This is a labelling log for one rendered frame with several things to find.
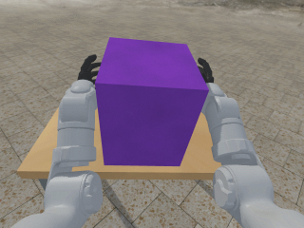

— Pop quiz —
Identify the left robot forearm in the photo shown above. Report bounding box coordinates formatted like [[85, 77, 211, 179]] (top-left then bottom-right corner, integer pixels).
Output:
[[44, 79, 98, 207]]

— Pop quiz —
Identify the right robot forearm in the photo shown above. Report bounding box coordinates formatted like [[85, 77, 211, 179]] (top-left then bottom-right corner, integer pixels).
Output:
[[201, 83, 275, 197]]

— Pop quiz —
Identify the left robot upper arm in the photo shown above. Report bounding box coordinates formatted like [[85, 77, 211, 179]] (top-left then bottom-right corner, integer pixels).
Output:
[[10, 170, 104, 228]]

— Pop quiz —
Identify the table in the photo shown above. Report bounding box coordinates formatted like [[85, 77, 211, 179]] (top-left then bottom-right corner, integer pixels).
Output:
[[16, 107, 222, 191]]

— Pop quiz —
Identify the right robot hand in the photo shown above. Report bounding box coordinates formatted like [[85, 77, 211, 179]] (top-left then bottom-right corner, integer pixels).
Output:
[[198, 58, 215, 84]]

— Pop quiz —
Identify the left robot hand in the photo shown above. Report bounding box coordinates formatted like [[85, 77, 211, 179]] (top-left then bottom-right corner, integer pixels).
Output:
[[77, 54, 101, 89]]

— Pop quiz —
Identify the right robot upper arm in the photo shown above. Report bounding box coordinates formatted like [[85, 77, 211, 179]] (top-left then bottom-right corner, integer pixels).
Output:
[[212, 164, 304, 228]]

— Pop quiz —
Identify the carton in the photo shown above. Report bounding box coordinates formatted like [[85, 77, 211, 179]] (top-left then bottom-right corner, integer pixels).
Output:
[[95, 37, 209, 166]]

